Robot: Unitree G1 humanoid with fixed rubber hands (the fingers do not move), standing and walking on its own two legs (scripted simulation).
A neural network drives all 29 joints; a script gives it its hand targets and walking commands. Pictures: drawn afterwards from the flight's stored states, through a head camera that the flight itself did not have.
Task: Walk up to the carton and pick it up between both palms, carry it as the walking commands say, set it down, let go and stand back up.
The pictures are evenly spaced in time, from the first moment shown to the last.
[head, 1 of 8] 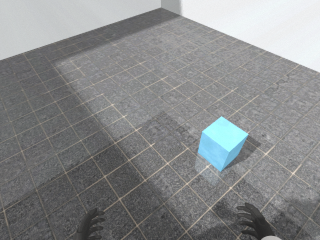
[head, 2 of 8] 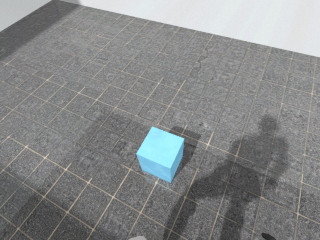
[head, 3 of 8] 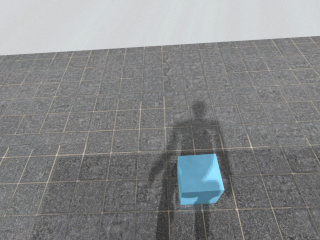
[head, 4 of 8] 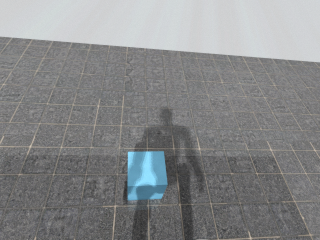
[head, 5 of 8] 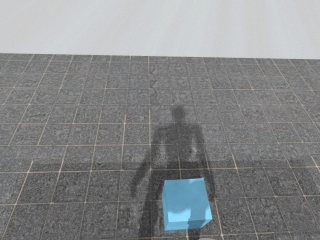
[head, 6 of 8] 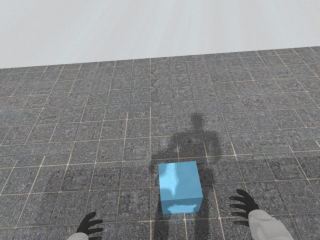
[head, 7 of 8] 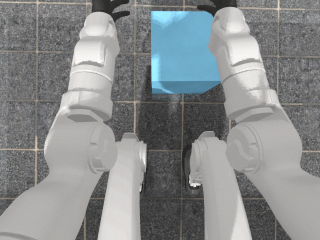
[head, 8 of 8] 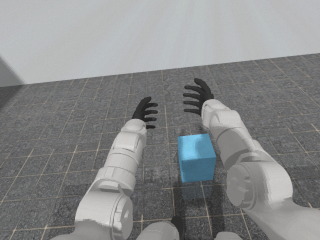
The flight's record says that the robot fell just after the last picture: yes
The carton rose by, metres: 0.02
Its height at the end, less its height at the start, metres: +0.00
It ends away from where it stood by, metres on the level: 0.00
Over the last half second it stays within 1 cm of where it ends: yes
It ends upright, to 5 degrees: yes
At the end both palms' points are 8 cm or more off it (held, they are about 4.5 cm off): yes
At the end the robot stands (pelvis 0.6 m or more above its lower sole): yes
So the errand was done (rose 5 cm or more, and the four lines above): no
